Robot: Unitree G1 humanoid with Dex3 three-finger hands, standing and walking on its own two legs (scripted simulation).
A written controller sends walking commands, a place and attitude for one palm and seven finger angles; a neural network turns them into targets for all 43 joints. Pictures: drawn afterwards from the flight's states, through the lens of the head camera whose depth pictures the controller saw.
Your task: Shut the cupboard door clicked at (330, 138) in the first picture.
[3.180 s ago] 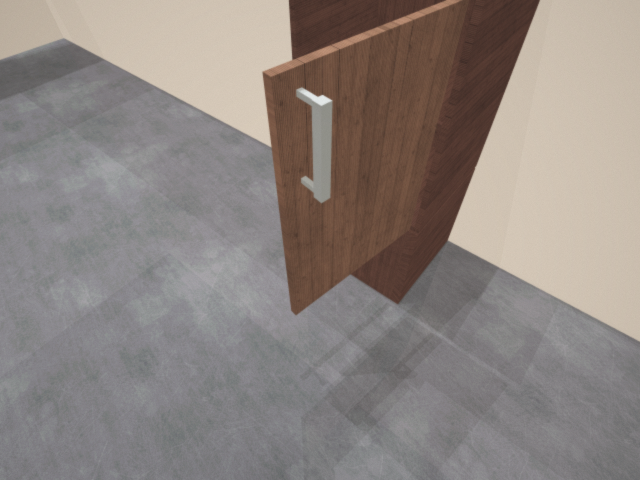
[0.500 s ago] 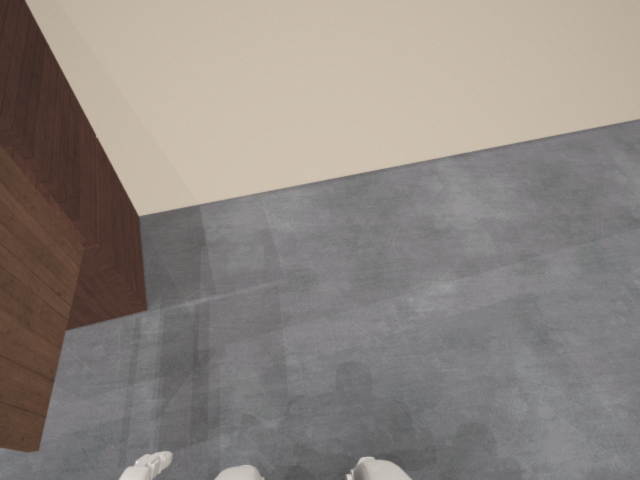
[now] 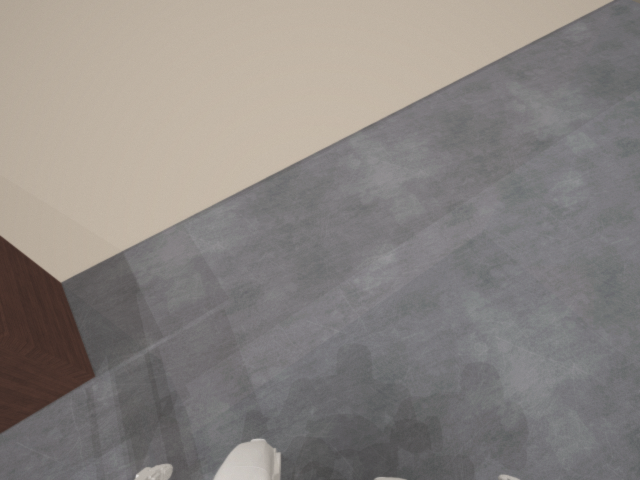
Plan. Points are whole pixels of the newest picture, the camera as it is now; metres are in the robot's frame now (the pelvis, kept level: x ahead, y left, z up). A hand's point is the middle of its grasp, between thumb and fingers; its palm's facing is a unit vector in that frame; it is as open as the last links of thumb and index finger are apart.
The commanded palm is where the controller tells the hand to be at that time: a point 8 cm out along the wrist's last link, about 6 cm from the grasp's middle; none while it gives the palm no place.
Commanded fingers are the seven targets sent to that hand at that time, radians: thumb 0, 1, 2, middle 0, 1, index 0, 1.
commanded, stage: walk around to get in front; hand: left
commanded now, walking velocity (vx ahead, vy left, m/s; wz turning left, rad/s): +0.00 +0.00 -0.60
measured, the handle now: out of the picture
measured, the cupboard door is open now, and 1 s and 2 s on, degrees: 80 80 80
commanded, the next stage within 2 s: none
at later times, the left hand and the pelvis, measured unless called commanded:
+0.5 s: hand (229, 424) +0.20 +0.15 -0.16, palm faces -0.29 -0.92 -0.27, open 7.4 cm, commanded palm none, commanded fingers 0.00 0.90 0.90 -0.20 -0.30 -0.20 -0.30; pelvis +0.03 -0.02 -0.02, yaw -18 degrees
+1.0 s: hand (274, 394) +0.24 +0.09 -0.18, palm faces -0.51 -0.84 -0.20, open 7.4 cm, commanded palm none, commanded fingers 0.00 0.90 0.90 -0.20 -0.30 -0.20 -0.30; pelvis +0.06 -0.03 +0.00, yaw -35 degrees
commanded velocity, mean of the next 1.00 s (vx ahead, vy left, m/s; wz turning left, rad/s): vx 0.00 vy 0.00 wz -0.60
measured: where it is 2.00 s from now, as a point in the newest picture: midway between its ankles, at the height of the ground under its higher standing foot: (430, 455)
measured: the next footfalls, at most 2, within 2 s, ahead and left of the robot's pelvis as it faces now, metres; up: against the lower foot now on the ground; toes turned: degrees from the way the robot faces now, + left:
left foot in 0.14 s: +0.06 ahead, +0.14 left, +0.00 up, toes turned -3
right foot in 0.48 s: +0.02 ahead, -0.14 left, +0.00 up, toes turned -22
